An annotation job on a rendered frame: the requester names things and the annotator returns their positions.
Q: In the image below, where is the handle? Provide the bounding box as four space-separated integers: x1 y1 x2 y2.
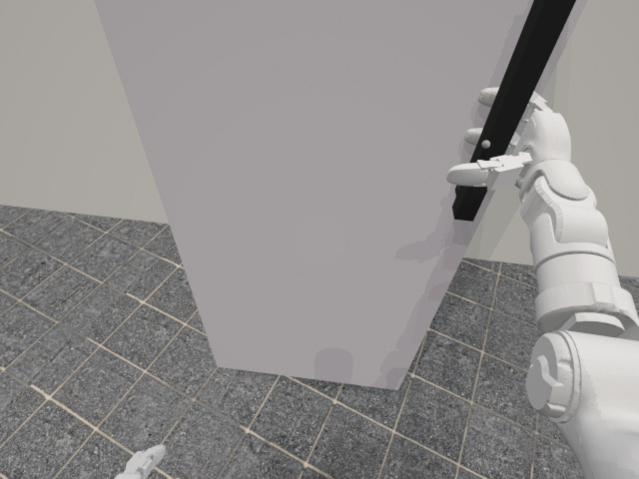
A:
452 0 576 222

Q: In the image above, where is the robot right hand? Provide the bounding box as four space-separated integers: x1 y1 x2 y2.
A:
446 88 571 191

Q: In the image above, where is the robot right forearm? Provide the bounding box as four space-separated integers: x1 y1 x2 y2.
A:
519 160 639 341

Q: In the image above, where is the robot right upper arm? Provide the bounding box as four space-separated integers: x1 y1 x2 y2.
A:
525 329 639 479

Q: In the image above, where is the robot left hand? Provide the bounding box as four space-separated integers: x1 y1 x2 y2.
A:
114 444 166 479

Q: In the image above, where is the fridge door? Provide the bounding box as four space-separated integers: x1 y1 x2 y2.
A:
94 0 588 390

